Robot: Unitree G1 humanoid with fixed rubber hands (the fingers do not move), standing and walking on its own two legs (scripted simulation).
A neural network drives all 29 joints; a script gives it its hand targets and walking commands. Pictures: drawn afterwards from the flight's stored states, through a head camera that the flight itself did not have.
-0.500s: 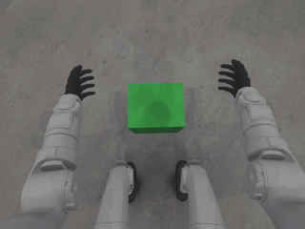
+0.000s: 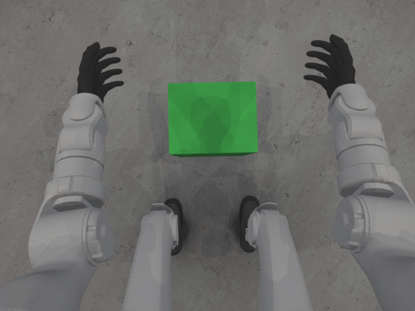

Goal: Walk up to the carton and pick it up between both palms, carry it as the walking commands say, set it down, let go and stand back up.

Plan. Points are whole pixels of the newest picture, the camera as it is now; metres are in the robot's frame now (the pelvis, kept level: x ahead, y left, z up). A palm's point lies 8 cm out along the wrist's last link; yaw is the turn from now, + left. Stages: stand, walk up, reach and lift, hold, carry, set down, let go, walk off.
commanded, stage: reach and lift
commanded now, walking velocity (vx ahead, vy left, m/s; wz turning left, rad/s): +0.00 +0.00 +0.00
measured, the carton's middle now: (211, 125) +0.48 +0.00 -0.48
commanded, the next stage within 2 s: none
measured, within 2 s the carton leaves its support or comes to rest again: neither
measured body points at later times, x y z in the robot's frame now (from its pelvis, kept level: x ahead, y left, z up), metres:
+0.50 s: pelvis -0.03 +0.00 -0.13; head +0.30 -0.01 +0.17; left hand +0.49 +0.22 -0.26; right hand +0.50 -0.21 -0.27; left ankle +0.08 +0.14 -0.58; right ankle +0.09 -0.14 -0.58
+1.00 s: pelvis -0.04 +0.00 -0.22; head +0.32 +0.00 +0.04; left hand +0.48 +0.21 -0.40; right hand +0.50 -0.21 -0.40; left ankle +0.08 +0.14 -0.58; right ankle +0.08 -0.14 -0.58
